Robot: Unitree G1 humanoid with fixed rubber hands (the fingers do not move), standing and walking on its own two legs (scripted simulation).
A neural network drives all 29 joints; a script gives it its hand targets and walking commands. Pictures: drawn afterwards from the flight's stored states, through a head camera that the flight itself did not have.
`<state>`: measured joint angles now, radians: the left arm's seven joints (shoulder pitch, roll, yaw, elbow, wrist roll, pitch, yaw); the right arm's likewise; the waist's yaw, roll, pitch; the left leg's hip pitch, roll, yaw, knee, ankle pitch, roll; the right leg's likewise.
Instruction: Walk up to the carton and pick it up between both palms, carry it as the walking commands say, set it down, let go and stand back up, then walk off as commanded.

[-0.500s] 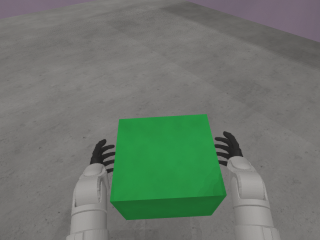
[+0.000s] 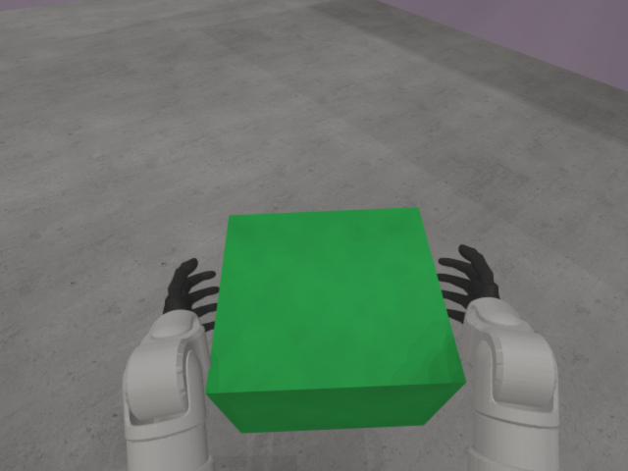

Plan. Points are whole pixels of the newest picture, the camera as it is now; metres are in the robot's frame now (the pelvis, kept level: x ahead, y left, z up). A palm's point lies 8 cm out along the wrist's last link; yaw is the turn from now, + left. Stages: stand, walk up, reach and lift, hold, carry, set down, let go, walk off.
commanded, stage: carry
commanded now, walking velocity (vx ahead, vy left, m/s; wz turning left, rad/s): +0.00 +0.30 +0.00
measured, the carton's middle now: (328, 322) +0.32 +0.00 -0.01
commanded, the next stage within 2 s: none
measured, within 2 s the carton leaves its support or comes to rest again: neither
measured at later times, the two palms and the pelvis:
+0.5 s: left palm (82, 320) +0.26 +0.28 +0.09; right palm (386, 319) +0.26 -0.05 +0.11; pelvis -0.01 +0.12 +0.00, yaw -1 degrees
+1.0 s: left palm out of the picture +0.20 +0.42 +0.09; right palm (256, 354) +0.21 +0.08 +0.12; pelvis -0.06 +0.24 +0.00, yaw +1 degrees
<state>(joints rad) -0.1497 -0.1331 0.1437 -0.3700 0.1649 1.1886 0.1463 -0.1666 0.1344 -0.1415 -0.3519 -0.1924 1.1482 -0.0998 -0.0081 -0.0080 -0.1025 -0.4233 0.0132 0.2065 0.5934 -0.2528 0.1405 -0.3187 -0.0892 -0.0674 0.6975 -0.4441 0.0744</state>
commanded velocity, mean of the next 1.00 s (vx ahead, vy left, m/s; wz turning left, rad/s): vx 0.00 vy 0.30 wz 0.00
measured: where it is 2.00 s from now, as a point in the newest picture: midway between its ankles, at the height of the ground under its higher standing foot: outside the picture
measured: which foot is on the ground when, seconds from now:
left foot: down 0.00-0.18, up 0.20-0.34, down 0.36-0.66, up 0.68-0.94, down 0.96-1.00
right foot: up 0.00-0.20, down 0.22-0.34, up 0.36-0.64, down 0.66-0.96, up 0.98-1.00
